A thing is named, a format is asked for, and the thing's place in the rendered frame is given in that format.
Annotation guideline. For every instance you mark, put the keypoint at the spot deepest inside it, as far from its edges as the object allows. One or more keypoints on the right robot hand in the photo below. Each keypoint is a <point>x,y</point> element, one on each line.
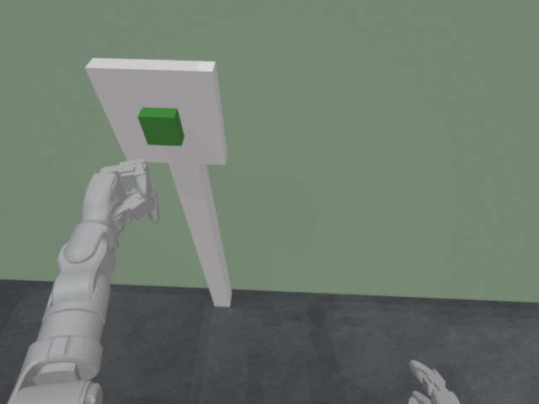
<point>433,384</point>

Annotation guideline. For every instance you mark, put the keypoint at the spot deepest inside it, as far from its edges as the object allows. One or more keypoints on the left robot hand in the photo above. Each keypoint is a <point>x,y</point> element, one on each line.
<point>106,201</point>

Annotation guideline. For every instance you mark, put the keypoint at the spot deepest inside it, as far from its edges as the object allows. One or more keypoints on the button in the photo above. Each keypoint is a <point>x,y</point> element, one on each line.
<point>161,126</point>

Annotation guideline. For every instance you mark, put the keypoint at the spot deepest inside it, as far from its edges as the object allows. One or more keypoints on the panel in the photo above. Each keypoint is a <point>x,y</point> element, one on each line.
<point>124,86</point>

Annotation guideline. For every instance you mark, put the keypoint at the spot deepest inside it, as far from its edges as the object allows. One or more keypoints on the left robot forearm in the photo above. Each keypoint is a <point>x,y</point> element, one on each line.
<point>68,345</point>

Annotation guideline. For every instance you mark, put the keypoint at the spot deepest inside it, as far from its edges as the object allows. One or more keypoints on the left robot upper arm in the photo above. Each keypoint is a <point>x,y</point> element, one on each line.
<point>73,392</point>

